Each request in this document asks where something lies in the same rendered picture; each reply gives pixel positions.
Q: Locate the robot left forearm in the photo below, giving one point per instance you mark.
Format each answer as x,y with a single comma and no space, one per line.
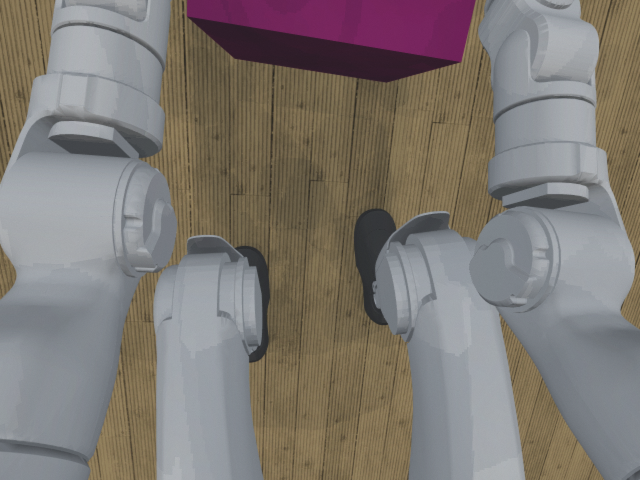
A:
101,93

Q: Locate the left robot foot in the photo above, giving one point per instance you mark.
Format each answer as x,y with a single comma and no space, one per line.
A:
255,258

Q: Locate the right robot foot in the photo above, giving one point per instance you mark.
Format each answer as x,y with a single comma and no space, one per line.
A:
373,228

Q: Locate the left robot upper arm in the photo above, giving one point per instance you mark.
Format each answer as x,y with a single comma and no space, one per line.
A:
80,231

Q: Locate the right robot upper arm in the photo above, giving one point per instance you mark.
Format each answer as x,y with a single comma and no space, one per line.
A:
559,279

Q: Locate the robot right forearm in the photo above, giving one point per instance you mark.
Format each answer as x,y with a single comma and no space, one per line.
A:
543,58

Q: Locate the robot foot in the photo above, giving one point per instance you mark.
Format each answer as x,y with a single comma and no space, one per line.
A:
373,228
255,258

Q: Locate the carton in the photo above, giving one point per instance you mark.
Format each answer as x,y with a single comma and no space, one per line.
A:
380,40

